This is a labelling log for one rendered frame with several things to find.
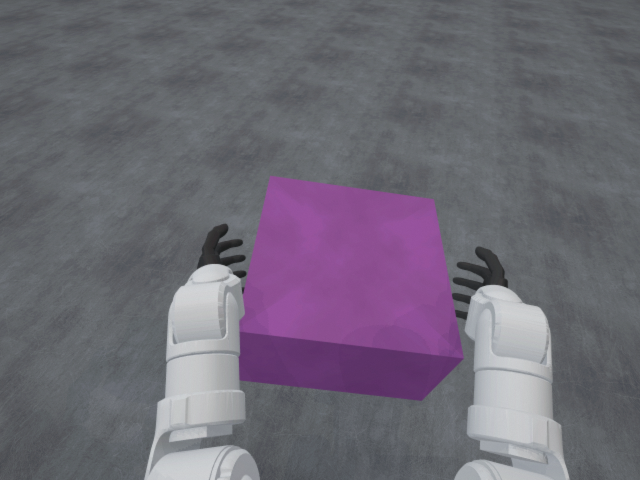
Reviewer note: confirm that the robot left hand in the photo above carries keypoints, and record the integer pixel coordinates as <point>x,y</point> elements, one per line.
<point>212,249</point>

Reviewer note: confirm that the right robot forearm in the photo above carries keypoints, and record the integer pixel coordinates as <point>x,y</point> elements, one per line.
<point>512,412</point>

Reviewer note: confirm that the carton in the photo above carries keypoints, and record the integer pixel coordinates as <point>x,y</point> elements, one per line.
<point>348,291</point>

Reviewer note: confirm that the robot left upper arm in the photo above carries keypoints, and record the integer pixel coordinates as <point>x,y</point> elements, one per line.
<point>216,463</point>

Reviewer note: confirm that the robot right hand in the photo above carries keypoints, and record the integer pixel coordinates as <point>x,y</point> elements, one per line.
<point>492,276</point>

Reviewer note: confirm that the left robot forearm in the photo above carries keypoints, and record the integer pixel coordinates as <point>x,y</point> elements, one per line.
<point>202,395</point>

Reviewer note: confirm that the robot right upper arm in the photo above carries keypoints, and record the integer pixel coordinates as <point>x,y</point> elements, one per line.
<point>488,470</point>

